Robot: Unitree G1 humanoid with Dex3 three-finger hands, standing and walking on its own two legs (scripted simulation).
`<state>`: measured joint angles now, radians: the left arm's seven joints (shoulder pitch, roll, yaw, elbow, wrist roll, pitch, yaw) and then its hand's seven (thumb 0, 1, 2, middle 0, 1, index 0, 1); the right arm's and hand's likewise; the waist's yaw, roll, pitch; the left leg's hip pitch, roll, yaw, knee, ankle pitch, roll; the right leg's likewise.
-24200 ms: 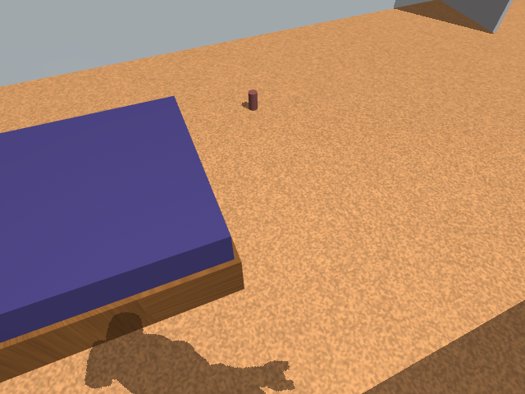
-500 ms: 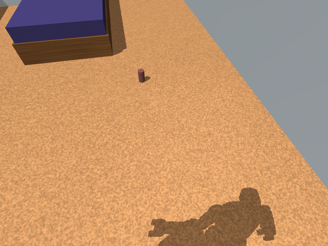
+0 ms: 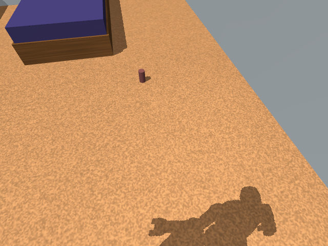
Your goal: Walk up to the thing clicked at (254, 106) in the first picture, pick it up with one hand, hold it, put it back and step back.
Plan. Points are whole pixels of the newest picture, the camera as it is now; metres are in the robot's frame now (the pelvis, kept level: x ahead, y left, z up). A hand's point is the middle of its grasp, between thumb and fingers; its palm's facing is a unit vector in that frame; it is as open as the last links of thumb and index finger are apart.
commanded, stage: stand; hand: left
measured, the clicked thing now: (142, 75) +1.56 +0.26 -0.72
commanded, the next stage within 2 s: walk up in 1.16 s
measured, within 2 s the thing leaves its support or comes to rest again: neither
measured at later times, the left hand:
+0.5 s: hand out of the picture +0.08 +0.26 -0.16, palm faces -0.01 -0.94 -0.34, open 7.4 cm
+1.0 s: hand out of the picture +0.07 +0.26 -0.16, palm faces -0.02 -0.94 -0.34, open 7.4 cm
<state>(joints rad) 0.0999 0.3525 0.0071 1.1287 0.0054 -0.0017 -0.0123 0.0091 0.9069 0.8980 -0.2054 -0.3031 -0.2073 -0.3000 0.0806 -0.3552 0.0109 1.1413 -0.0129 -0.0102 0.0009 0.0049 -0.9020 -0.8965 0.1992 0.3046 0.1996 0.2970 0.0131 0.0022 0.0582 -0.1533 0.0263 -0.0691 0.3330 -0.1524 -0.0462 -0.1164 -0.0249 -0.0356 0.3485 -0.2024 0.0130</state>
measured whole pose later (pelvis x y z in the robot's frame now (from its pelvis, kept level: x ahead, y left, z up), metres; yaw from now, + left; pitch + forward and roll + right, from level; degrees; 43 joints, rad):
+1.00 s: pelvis +0.01 +0.00 +0.00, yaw +0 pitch -2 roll +0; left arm 0.12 0.36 0.00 1.12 0.01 0.00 -0.01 0.01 0.91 0.90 -0.21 -0.30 -0.21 -0.30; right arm 0.11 -0.35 0.01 1.13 -0.01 0.00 0.00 0.00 -0.90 -0.90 0.20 0.30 0.20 0.30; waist 0.01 0.00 0.05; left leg -0.15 0.02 -0.07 0.33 -0.16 -0.04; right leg -0.10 -0.03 -0.04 0.33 -0.20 0.02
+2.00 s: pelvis +0.32 -0.01 -0.02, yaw +0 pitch -4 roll +2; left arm 0.20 0.38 0.06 0.90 0.00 -0.08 -0.07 0.01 0.91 0.90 -0.21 -0.30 -0.21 -0.30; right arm 0.30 -0.41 -0.06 0.95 -0.01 -0.04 0.04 0.01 -0.90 -0.90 0.20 0.30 0.20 0.30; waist 0.02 0.04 0.08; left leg -0.23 0.04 0.00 1.10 -0.45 0.03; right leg -0.36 -0.07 -0.08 0.66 -0.24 -0.03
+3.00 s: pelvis +0.79 -0.02 -0.02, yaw -2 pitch -3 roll +2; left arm 0.25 0.37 0.04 0.84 0.00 -0.09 -0.05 0.01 0.91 0.90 -0.21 -0.30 -0.21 -0.30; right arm 0.32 -0.42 -0.04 0.87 0.00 -0.03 0.04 0.01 -0.90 -0.90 0.20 0.30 0.20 0.30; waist 0.01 0.04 0.10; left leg -0.33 0.01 0.00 1.11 -0.42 0.04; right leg -0.32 -0.04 -0.06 0.59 -0.21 -0.05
